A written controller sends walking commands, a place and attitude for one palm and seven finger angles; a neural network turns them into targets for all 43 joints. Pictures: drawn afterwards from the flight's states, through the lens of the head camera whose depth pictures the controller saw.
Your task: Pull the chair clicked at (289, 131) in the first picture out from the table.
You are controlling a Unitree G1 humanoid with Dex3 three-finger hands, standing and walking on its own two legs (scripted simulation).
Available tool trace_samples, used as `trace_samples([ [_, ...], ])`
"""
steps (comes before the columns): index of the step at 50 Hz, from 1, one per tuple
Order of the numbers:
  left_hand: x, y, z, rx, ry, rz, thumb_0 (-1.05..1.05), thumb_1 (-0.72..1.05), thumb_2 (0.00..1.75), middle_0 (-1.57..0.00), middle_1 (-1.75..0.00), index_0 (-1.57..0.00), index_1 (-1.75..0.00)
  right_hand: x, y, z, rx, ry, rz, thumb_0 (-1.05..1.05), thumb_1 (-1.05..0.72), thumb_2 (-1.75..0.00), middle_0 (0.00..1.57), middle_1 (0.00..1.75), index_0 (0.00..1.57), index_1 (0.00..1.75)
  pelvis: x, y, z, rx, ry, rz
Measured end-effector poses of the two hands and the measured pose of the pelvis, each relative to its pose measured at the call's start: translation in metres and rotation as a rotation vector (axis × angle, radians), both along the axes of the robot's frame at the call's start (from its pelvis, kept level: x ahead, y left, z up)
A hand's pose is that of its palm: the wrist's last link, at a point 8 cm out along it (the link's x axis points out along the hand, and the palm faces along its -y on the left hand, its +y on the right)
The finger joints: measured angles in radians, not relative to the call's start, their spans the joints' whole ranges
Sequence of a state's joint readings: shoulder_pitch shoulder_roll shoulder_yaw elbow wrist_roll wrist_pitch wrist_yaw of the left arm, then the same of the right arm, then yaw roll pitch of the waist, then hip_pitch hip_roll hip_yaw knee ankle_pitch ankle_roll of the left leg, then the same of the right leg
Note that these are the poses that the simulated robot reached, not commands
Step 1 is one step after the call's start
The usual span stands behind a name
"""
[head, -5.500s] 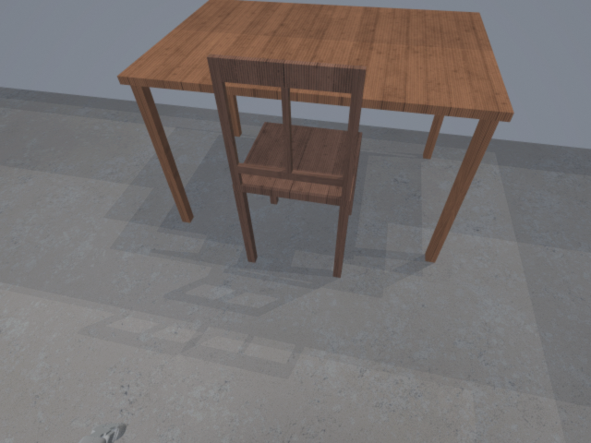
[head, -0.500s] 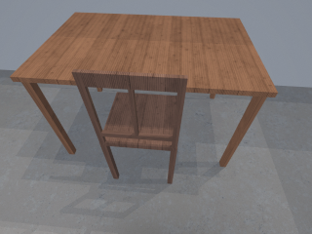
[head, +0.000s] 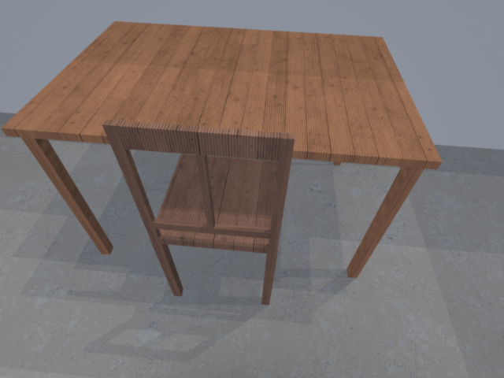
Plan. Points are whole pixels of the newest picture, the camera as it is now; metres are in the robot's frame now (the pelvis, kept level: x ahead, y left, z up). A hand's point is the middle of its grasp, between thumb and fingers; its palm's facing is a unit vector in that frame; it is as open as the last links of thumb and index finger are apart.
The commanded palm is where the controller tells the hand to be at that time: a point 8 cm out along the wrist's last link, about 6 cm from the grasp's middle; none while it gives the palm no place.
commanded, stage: look again from close up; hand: left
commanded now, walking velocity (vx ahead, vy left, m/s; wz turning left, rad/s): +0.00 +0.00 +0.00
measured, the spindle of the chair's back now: (207, 193) +0.55 +0.14 -0.11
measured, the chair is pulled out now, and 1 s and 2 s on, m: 0.00 0.00 0.00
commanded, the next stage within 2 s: shuffle to correct the standing spot in 0.86 s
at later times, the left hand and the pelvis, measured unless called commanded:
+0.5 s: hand out of the picture +0.01 +0.16 -0.18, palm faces +0.02 -0.99 -0.16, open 7.4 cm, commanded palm none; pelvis +0.02 +0.00 +0.00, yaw +0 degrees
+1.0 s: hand out of the picture +0.01 +0.17 -0.18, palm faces +0.02 -0.99 -0.16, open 7.4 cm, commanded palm none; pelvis +0.03 +0.01 +0.00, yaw -1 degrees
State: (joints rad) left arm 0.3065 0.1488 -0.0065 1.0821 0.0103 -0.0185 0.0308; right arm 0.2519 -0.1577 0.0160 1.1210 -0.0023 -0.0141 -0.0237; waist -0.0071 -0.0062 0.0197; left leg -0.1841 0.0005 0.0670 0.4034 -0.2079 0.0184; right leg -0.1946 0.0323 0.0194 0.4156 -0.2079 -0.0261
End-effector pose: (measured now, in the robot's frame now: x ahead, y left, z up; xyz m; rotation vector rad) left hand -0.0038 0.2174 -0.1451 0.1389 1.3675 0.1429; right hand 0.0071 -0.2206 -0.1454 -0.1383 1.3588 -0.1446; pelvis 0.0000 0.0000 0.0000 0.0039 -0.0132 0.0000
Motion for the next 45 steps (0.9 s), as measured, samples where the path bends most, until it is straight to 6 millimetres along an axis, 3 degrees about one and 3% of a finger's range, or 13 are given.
trace_samples([
  [45, 0.010, -0.003, -0.003, -0.028, 0.045, 0.003, 0.01, 0.91, 0.90, -0.20, -0.30, -0.20, -0.29, 0.007, 0.014, 0.001, 0.002, 0.046, -0.022, 0.01, -0.91, -0.90, 0.20, 0.29, 0.20, 0.30, 0.026, 0.007, 0.001, 0.001, 0.006, -0.012],
])
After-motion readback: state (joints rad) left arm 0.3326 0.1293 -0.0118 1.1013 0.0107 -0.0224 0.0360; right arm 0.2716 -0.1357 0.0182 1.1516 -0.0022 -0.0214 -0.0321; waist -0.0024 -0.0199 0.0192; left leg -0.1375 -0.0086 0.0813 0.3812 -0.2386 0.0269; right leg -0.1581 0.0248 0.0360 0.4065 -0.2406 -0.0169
